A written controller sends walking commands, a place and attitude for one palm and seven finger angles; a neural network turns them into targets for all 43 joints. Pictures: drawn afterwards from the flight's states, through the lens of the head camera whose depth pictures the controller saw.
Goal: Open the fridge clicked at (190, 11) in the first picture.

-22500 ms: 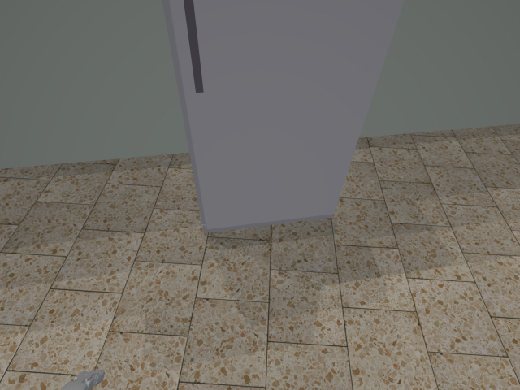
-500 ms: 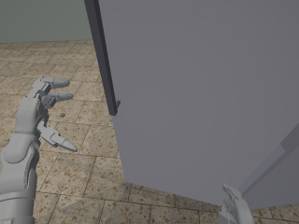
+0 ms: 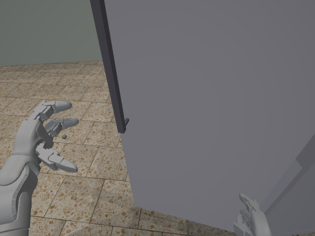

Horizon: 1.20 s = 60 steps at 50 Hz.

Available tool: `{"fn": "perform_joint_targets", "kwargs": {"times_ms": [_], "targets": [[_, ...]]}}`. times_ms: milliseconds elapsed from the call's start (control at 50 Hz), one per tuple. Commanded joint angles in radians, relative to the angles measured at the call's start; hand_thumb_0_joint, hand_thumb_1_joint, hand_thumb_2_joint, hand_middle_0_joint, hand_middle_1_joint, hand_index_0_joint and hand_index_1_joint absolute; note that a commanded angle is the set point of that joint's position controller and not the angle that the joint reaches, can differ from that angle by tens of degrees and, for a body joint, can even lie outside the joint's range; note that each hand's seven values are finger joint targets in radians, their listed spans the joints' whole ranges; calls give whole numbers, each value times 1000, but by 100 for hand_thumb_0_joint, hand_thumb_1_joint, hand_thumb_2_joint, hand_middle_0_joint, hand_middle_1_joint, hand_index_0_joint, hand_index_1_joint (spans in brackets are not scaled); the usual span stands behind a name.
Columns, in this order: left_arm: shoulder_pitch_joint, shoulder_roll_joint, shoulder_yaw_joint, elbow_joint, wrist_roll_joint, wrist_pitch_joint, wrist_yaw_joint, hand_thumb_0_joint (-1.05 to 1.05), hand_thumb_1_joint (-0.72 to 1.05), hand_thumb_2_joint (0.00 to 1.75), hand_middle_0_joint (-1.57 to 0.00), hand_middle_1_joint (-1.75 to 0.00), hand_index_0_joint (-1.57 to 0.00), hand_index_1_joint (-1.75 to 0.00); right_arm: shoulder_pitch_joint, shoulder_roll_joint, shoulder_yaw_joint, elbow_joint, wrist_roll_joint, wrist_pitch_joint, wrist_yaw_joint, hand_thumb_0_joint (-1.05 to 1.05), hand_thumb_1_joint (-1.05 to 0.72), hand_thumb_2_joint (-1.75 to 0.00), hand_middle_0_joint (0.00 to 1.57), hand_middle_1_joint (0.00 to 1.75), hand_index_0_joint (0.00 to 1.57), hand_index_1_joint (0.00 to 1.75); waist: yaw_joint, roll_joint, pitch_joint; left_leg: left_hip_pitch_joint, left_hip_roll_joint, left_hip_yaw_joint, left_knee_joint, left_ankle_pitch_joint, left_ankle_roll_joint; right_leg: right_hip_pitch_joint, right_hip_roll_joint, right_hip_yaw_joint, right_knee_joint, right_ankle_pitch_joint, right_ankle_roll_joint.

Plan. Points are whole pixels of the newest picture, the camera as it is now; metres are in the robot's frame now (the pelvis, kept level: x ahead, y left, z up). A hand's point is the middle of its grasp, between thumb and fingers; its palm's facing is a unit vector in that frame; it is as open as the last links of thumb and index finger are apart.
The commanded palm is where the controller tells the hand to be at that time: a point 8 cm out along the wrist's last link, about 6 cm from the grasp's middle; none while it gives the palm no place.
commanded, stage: draw the hand back to the body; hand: left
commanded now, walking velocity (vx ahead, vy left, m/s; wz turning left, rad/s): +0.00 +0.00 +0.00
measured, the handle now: (112, 59) +0.46 +0.17 +0.27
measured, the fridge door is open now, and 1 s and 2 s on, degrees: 69 69 69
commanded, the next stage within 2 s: step back with the hand held close in 1.24 s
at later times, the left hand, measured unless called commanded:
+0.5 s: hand (43, 158) +0.22 +0.27 +0.16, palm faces +0.48 -0.83 -0.28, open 12.4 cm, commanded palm +0.17 +0.30 +0.18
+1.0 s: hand (28, 172) +0.18 +0.28 +0.16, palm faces +0.51 -0.79 -0.34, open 7.8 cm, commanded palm +0.14 +0.31 +0.18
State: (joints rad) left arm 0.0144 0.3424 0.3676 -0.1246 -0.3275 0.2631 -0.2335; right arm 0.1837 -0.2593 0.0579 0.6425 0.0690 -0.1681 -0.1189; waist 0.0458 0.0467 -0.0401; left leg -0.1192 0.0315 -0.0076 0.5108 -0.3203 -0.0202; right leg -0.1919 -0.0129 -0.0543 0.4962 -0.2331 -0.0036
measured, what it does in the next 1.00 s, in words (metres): stands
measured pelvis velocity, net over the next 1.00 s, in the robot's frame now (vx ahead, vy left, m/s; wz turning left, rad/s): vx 0.00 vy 0.01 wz -0.01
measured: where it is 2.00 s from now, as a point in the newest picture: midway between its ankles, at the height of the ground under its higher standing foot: outside the picture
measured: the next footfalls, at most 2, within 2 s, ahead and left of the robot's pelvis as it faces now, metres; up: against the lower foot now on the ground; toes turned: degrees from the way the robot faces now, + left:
none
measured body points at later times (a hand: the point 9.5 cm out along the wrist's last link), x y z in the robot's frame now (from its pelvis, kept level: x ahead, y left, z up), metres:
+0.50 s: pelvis -0.01 +0.01 +0.01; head -0.02 -0.01 +0.45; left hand +0.18 +0.31 +0.17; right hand +0.17 -0.21 -0.09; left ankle -0.02 +0.13 -0.74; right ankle +0.03 -0.12 -0.74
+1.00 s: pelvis +0.00 +0.01 +0.01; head -0.03 -0.01 +0.46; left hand +0.15 +0.32 +0.18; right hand +0.19 -0.22 -0.07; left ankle -0.02 +0.13 -0.74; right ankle +0.03 -0.12 -0.74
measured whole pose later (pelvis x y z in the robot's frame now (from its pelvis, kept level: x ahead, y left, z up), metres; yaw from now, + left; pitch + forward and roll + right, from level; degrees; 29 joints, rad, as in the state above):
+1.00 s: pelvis +0.00 +0.01 +0.01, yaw +0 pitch -6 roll -1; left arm 0.45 0.31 0.33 -0.37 -0.06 -0.09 0.15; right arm 0.17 -0.23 0.01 0.70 -0.02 -0.19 -0.09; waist 0.08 0.05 0.04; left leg -0.04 0.03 0.00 0.43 -0.28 -0.01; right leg -0.10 -0.01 -0.05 0.39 -0.18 0.01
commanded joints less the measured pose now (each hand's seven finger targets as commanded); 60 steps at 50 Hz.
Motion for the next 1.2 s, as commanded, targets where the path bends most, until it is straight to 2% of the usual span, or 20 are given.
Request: {"fn": "perform_joint_targets", "kwargs": {"times_ms": [0, 40, 80, 100, 140, 160, 180, 200, 220, 300, 360, 440, 540, 680, 840, 860, 980, 1080, 1100, 1180], "targets": [[-222, 201, 57, -227, 9, -28, 2, 0, -55, 20, -25, -115, -25, -115, -171, -111, -42, -170, 2, -58, -15, 0, -90, -90, 20, 30, 20, 30, 11, 34, -63, -66, -32, 20, -92, 217, 32, 83, 13, 7, -83, 126, -3], [-252, 203, 42, -254, 20, -21, 1, 0, -55, 20, -25, -115, -25, -115, -178, -110, -37, -170, 2, -58, -21, 0, -90, -90, 20, 30, 20, 30, 4, 69, -47, -58, -34, 16, -99, 194, 32, 71, 15, 5, -94, 87, -6], [-283, 201, 32, -301, 21, -31, 3, 0, -48, 24, -25, -111, -25, -111, -185, -110, -35, -169, -1, -64, -27, 0, -90, -90, 20, 30, 20, 30, -3, 43, -51, -46, -32, 9, -100, 181, 35, 68, 19, 5, -101, 62, -6], [-286, 207, 34, -313, 21, -39, 1, 0, -44, 25, -25, -109, -25, -109, -187, -109, -34, -169, -1, -68, -29, 0, -90, -90, 20, 30, 20, 30, -4, 62, -62, -36, -32, 6, -105, 170, 35, 67, 19, 4, -105, 46, -6], [-269, 204, 42, -340, 14, -64, 0, 0, -37, 29, -24, -104, -24, -104, -190, -107, -30, -170, -7, -77, -32, 0, -90, -90, 20, 30, 20, 30, 3, 47, -78, -27, -32, -3, -115, 177, 32, 83, 22, -6, -101, 51, -8], [-256, 296, 87, -469, 159, -173, 191, 0, -33, 31, -24, -102, -24, -102, -182, -82, -38, -182, -59, -100, -16, 0, -90, -90, 20, 30, 20, 30, 22, 103, 9, -80, -38, 22, -119, 161, 22, 86, 9, 15, -137, 43, -11], [-142, 238, 74, -393, 181, -210, 268, 0, -30, 32, -24, -100, -24, -100, -164, -90, -38, -133, -75, -108, -7, 0, -90, -90, 20, 30, 20, 30, 12, 67, 28, -97, -39, 21, -127, 136, 15, 89, 5, 2, -135, 31, -17], [-34, 173, 48, -334, 187, -222, 293, 0, -26, 34, -24, -98, -24, -98, -157, -88, -40, -130, -77, -107, 2, 0, -90, -90, 20, 30, 20, 30, 10, 12, 45, -116, -32, 17, -139, 125, 11, 85, 6, -9, -128, 22, -15], [2, 145, 22, -335, 198, -242, 310, 0, -22, 36, -24, -96, -24, -96, -156, -82, -42, -129, -79, -98, 8, 0, -90, -90, 20, 30, 20, 30, 11, -26, 25, -102, -29, 23, -145, 133, 15, 104, 7, -7, -130, 35, -13], [49, 149, 20, -387, 233, -320, 354, 0, -8, 43, -23, -87, -23, -87, -148, -81, -60, -121, -80, -88, 17, 0, -90, -90, 20, 30, 20, 30, 15, 28, -63, -52, -26, 45, -160, 150, 21, 157, 4, 8, -136, 60, -10], [44, 140, 5, -387, 253, -353, 377, 0, 3, 48, -23, -81, -23, -81, -147, -78, -63, -108, -82, -85, 15, 0, -90, -90, 20, 30, 20, 30, 10, 22, -43, -50, -26, 44, -177, 148, 21, 157, 8, 3, -146, 51, -9], [58, 161, 25, -396, 270, -382, 396, 0, 17, 55, -22, -73, -22, -73, -158, -80, -71, -96, -85, -85, 7, 0, -90, -90, 20, 30, 20, 30, 15, 5, -39, -36, -25, 42, -187, 156, 27, 170, 8, 3, -154, 47, -9], [166, 152, 32, -422, 276, -401, 402, 0, 36, 64, -22, -62, -22, -62, -159, -76, -76, -88, -87, -86, 10, 0, -90, -90, 20, 30, 20, 30, 27, 36, -49, -19, -23, 40, -188, 246, 22, 201, 8, -1, -140, 124, -11], [311, 165, 82, -403, 268, -408, 390, 0, 61, 76, -21, -47, -21, -47, -149, -78, -91, -90, -86, -70, 19, 0, -90, -90, 20, 30, 20, 30, 34, -21, 18, -43, -16, 48, -180, 279, 24, 193, 9, 5, -147, 165, -7], [351, 157, 77, -479, 267, -419, 388, 0, 90, 90, -20, -30, -20, -30, -143, -71, -93, -107, -84, -68, 18, 0, -90, -90, 20, 30, 20, 30, 26, 33, 5, -24, -15, 52, -171, 275, 24, 179, 8, 7, -148, 156, -5], [339, 156, 72, -487, 270, -419, 390, 0, 90, 90, -20, -30, -20, -30, -142, -72, -92, -107, -84, -69, 17, 0, -90, -90, 20, 30, 20, 30, 24, 50, 1, -23, -17, 54, -172, 267, 24, 178, 8, 9, -149, 149, -5], [288, 162, 69, -473, 276, -417, 402, 0, 90, 90, -20, -30, -20, -30, -146, -75, -91, -96, -84, -77, 7, 0, -90, -90, 20, 30, 20, 30, 17, 13, 33, -25, -21, 48, -175, 202, 29, 154, 7, 7, -169, 85, -6], [306, 152, 65, -452, 276, -412, 402, 0, 90, 90, -20, -30, -20, -30, -151, -70, -85, -92, -86, -76, 8, 0, -90, -90, 20, 30, 20, 30, 26, 46, 36, -29, -20, 40, -188, 222, 24, 169, 7, 1, -159, 100, -10], [309, 148, 63, -453, 272, -414, 401, 0, 90, 90, -20, -30, -20, -30, -148, -67, -83, -93, -87, -76, 9, 0, -90, -90, 20, 30, 20, 30, 26, 16, 29, -31, -19, 36, -189, 225, 23, 174, 7, -1, -157, 104, -8], [323, 154, 72, -439, 269, -409, 395, 0, 90, 90, -20, -30, -20, -30, -156, -68, -84, -95, -87, -69, 10, 0, -90, -90, 20, 30, 20, 30, 30, 8, 40, -35, -18, 40, -191, 210, 25, 174, 8, 3, -164, 91, -8]]}}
